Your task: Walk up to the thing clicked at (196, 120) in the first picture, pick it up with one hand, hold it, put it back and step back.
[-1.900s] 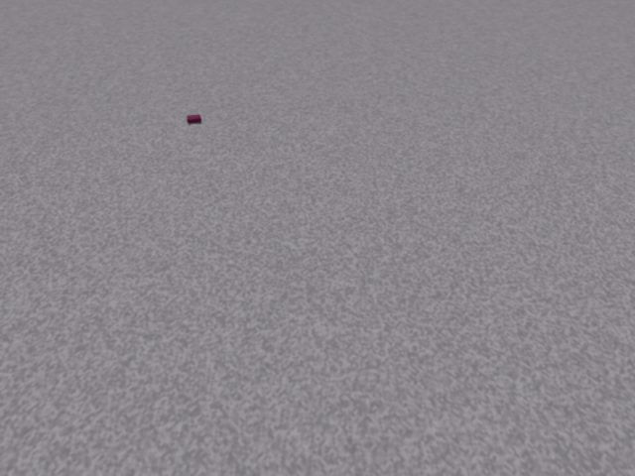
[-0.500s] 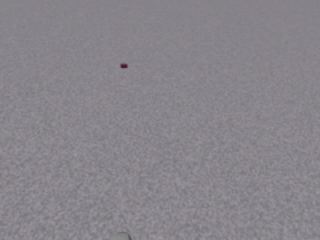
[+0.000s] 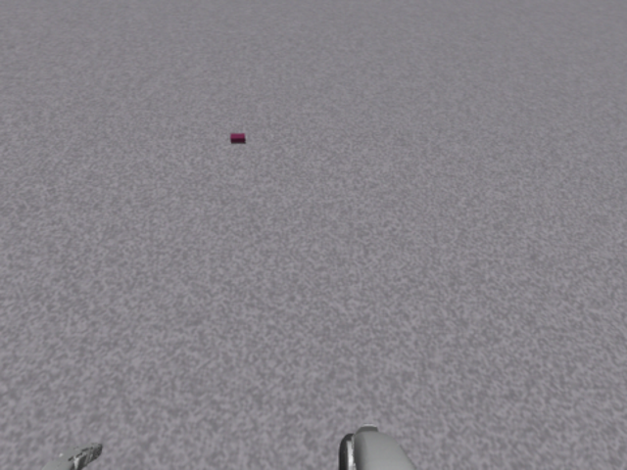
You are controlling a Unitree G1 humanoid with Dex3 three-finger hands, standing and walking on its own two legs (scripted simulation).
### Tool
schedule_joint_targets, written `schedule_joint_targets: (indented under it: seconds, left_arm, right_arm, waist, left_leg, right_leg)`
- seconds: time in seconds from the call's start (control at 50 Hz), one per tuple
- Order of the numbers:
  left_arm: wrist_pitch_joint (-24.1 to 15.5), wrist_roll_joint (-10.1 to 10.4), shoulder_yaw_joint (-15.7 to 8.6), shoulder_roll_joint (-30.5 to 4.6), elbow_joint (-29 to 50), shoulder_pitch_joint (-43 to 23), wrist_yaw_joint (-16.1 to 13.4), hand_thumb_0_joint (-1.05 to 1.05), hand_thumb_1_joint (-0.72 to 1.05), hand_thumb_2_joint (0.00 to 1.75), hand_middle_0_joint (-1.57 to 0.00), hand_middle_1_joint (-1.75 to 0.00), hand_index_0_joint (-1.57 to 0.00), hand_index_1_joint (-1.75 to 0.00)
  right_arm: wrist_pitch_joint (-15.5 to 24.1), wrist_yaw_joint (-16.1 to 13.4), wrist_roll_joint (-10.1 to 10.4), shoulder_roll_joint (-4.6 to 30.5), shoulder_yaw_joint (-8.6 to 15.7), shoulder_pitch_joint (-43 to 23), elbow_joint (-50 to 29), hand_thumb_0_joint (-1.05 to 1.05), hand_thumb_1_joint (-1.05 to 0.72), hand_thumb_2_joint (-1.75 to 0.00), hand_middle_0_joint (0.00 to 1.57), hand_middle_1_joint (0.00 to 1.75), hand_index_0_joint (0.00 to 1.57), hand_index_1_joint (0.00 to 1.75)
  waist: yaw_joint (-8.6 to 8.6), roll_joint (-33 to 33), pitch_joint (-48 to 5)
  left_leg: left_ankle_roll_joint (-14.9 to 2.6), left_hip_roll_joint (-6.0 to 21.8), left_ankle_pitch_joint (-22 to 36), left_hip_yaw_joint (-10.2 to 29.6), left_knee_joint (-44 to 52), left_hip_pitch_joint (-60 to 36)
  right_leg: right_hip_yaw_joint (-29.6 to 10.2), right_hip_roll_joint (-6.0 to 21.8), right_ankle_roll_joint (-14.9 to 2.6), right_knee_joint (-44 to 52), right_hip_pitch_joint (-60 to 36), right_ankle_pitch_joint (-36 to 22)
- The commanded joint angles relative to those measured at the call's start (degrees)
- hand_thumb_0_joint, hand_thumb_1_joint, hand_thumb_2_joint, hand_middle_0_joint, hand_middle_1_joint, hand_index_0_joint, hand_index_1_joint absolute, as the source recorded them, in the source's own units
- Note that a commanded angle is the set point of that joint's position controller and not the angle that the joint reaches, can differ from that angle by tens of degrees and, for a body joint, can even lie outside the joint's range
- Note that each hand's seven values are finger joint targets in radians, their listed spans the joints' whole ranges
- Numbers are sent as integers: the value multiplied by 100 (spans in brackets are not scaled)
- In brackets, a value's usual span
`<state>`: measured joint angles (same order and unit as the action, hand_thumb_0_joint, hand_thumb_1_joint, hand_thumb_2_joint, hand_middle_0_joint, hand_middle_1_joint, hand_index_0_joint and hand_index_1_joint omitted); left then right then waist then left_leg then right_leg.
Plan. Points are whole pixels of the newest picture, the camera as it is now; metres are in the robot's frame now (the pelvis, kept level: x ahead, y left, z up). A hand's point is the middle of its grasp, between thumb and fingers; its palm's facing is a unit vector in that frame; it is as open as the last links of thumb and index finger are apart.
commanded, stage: walk up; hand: left
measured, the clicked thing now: (237, 138) +1.76 +0.24 -0.76
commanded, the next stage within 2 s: none
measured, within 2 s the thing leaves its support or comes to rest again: neither
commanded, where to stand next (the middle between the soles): +1.41 -0.05 m, yaw +2 degrees
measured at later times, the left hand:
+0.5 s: hand (134, 359) +0.33 +0.27 -0.15, palm faces +0.07 -0.94 -0.35, open 7.4 cm
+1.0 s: hand (183, 188) +0.71 +0.24 -0.14, palm faces -0.07 -0.93 -0.36, open 7.3 cm
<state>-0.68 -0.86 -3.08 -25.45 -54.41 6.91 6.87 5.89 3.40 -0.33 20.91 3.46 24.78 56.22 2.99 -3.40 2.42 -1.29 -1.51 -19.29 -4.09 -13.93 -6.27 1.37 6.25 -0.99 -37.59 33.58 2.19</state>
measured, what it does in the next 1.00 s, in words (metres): walks ahead: right foot, then left foot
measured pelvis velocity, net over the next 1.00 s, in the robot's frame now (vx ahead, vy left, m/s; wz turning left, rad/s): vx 0.61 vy -0.03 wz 0.02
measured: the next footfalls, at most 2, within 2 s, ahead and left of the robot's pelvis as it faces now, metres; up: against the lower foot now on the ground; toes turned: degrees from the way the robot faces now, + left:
right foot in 0.10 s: +0.27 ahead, -0.14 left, +0.00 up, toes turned -4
left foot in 0.54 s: +0.53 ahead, +0.12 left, +0.00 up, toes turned +8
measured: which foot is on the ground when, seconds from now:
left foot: down 0.00-0.14, up 0.16-0.52, down 0.54-1.00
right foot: up 0.00-0.08, down 0.10-0.58, up 0.60-0.98, down 1.00-1.00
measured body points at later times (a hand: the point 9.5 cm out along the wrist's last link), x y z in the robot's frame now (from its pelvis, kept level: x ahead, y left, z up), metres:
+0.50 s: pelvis +0.33 -0.02 -0.01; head +0.34 +0.00 +0.44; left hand +0.32 +0.32 -0.13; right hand +0.50 -0.33 -0.09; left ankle +0.48 +0.13 -0.72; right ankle +0.23 -0.13 -0.74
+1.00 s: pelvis +0.61 -0.03 -0.01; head +0.62 -0.04 +0.43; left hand +0.72 +0.29 -0.11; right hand +0.63 -0.36 -0.13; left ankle +0.49 +0.11 -0.74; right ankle +0.74 -0.15 -0.74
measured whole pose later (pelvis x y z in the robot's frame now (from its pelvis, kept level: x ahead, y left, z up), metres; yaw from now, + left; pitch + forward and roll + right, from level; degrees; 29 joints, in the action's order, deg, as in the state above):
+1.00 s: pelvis +0.61 -0.03 -0.01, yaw +1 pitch -1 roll +3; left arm -2.5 -0.8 -3.5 -24.8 -50.2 11.5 5.9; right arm 4.8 2.3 -0.6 24.2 3.7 21.2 50.1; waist 2.4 -2.1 3.4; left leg 2.4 2.5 -24.7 -7.0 -27.5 0.6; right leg 1.6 5.3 -1.8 -33.6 26.3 6.0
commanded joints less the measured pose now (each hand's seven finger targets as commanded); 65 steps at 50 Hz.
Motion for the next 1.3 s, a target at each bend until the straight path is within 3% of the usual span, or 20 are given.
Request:
schedule_joint_targets:
  seconds: [0.0,0.08,0.1,0.12,0.14,0.26,0.44,0.52,0.54,0.56,0.58,0.64,0.7,0.9,0.98,1.0,1.02,1.04,1.14,1.28]
  left_arm:
    - [-262,49,-159,-650,903,-1358,-85,0,90,90,-20,-30,-20,-30]
    - [-297,53,-438,-972,292,695,-257,0,90,90,-20,-30,-20,-30]
    - [-321,1,-593,-1310,142,1602,-329,0,90,90,-20,-30,-20,-30]
    - [-365,0,-725,-1831,181,1853,-367,0,90,90,-20,-30,-20,-30]
    - [-375,35,-755,-1816,302,1566,-403,0,90,90,-20,-30,-20,-30]
    - [-544,102,-445,-1078,490,604,-485,0,90,90,-20,-30,-20,-30]
    - [-605,22,-400,-1325,742,660,-311,0,90,90,-20,-30,-20,-30]
    - [-501,62,-271,-1095,801,1131,-413,0,90,90,-20,-30,-20,-30]
    - [-482,109,-151,-733,852,1409,-456,0,90,90,-20,-30,-20,-30]
    - [-445,213,-153,-603,914,1737,-493,0,90,90,-20,-30,-20,-30]
    - [-389,168,-260,-1251,760,1533,-596,0,90,90,-20,-30,-20,-30]
    - [-466,189,-220,-1133,700,1194,-531,0,90,90,-20,-30,-20,-30]
    - [-348,188,-227,-971,617,1497,-415,0,90,90,-20,-30,-20,-30]
    - [-323,25,-265,-729,934,296,-146,0,90,90,-20,-30,-20,-30]
    - [-395,2,-454,-1077,598,1113,-249,0,90,90,-20,-30,-20,-30]
    - [-449,-16,-585,-1370,479,1715,-313,0,90,90,-20,-30,-20,-30]
    - [-492,-36,-722,-1846,546,1941,-380,0,90,90,-20,-30,-20,-30]
    - [-470,80,-699,-1937,520,1872,-400,0,90,90,-20,-30,-20,-30]
    - [-509,124,-438,-1217,756,885,-513,0,90,90,-20,-30,-20,-30]
    - [-615,37,-429,-1207,957,1037,-505,0,90,90,-20,-30,-20,-30]
  right_arm:
    - [113,-185,0,1805,491,-227,-587,0,-90,-90,20,30,20,30]
    - [37,-239,-78,1610,401,-134,-763,0,-90,-90,20,30,20,30]
    - [33,-235,-77,1304,288,103,-842,0,-90,-90,20,30,20,30]
    - [45,-244,124,1217,265,377,-946,0,-90,-90,20,30,20,30]
    - [35,-348,121,1731,311,71,-806,0,-90,-90,20,30,20,30]
    - [-47,-119,21,1203,248,-499,-823,0,-90,-90,20,30,20,30]
    - [-50,159,-65,1143,359,-1780,-1153,0,-90,-90,20,30,20,30]
    - [19,17,-219,1626,557,-385,-753,0,-90,-90,20,30,20,30]
    - [34,-55,-344,2039,700,275,-660,0,-90,-90,20,30,20,30]
    - [56,-108,-277,2392,758,302,-861,0,-90,-90,20,30,20,30]
    - [41,-133,-53,2399,810,19,-912,0,-90,-90,20,30,20,30]
    - [52,-227,71,1749,480,-618,-1058,0,-90,-90,20,30,20,30]
    - [130,-213,109,1565,394,-862,-1094,0,-90,-90,20,30,20,30]
    - [111,-177,38,1780,446,-850,-1193,0,-90,-90,20,30,20,30]
    - [33,-243,5,1591,377,-731,-1216,0,-90,-90,20,30,20,30]
    - [34,-226,-22,1288,263,-329,-1184,0,-90,-90,20,30,20,30]
    - [23,-200,44,914,112,66,-1260,0,-90,-90,20,30,20,30]
    - [-27,-253,56,1544,255,-185,-1151,0,-90,-90,20,30,20,30]
    - [-157,-165,125,1372,240,-356,-812,0,-90,-90,20,30,20,30]
    - [-295,1,-18,1310,319,-903,-968,0,-90,-90,20,30,20,30]
  waist:
    - [98,822,252]
    - [-810,236,-1301]
    - [-1119,-205,-1911]
    - [-1136,-1262,-2387]
    - [-1119,-875,-2051]
    - [-396,-295,-36]
    - [-526,-291,225]
    - [137,954,-792]
    - [423,1995,-1189]
    - [307,2447,-1571]
    - [277,1572,-1548]
    - [-62,818,-650]
    - [-373,1007,-305]
    - [-212,1184,13]
    - [-711,275,-579]
    - [-936,-529,-1045]
    - [-871,-1729,-1315]
    - [-987,-1318,-1118]
    - [-359,-516,71]
    - [-428,-324,226]
  left_leg:
    - [-492,1324,2831,534,218,361]
    - [-396,862,3548,74,-2897,1048]
    - [-302,673,2192,151,-4358,2250]
    - [-19,-199,-256,105,-5954,4040]
    - [-25,95,-1085,592,-6290,4828]
    - [-168,560,404,867,-4957,3515]
    - [129,711,1787,99,-1995,2434]
    - [-357,341,669,-2,-1597,468]
    - [-665,1233,-32,1305,-1299,-421]
    - [-1262,2698,-102,4272,-590,-1332]
    - [-1620,2876,-451,4617,-370,-1144]
    - [-927,2039,2583,1964,-562,419]
    - [-870,1657,2960,924,-368,1329]
    - [-858,1557,1972,356,-319,1463]
    - [-578,1287,2236,133,-2283,1960]
    - [-393,881,1721,-102,-3803,2551]
    - [-139,164,-722,-199,-5045,3753]
    - [-61,129,-1136,174,-5599,4433]
    - [-124,617,202,805,-5071,3604]
    - [205,614,1007,676,-3681,3927]
  right_leg:
    - [431,-238,-179,886,-432,-136]
    - [712,-667,-434,1033,-3746,234]
    - [-391,140,-625,755,-5177,1151]
    - [-3430,1838,-1542,1389,-6488,1480]
    - [-4164,2212,-1974,1563,-6254,1417]
    - [-694,684,-1004,2048,-2479,-700]
    - [-73,622,-973,2374,-1661,1248]
    - [317,212,-679,-456,-1638,-635]
    - [460,-169,-424,-2089,-645,273]
    - [64,-1123,-174,-3173,694,2956]
    - [-620,-625,-329,-3479,785,2824]
    - [-944,-271,-184,-3138,103,1843]
    - [-589,-174,-21,-2714,-438,1513]
    - [56,-21,-41,310,-1132,99]
    - [160,-321,-250,649,-2998,591]
    - [-321,-92,-393,992,-3985,1409]
    - [-2716,1383,-841,1598,-4793,1852]
    - [-3993,1860,-1364,2096,-4844,1762]
    - [-1216,738,-721,2132,-2472,-14]
    - [-584,665,-753,2629,-2497,588]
